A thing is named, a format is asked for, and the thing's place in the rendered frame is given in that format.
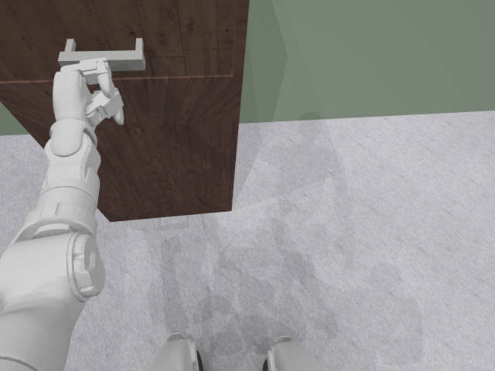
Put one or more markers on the handle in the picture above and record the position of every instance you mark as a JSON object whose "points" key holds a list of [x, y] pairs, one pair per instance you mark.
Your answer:
{"points": [[126, 60]]}

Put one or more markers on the left robot forearm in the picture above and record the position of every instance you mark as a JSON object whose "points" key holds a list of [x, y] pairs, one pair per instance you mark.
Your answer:
{"points": [[68, 199]]}

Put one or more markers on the cabinet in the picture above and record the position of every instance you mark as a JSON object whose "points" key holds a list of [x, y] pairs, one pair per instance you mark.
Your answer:
{"points": [[175, 153]]}

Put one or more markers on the robot shin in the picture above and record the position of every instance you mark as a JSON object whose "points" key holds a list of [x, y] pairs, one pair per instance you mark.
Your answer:
{"points": [[175, 336], [283, 339]]}

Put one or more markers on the right robot shin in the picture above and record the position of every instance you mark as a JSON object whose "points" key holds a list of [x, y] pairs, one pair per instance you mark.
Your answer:
{"points": [[283, 339]]}

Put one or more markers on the left robot upper arm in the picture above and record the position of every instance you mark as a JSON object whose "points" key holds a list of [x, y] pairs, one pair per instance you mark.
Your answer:
{"points": [[45, 284]]}

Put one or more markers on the left robot hand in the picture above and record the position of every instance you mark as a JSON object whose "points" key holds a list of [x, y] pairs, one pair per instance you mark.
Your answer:
{"points": [[72, 99]]}

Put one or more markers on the drawer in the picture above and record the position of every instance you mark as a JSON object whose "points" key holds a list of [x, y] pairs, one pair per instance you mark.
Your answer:
{"points": [[181, 37]]}

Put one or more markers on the left robot shin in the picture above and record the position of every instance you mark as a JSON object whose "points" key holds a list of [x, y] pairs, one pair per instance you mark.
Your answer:
{"points": [[175, 336]]}

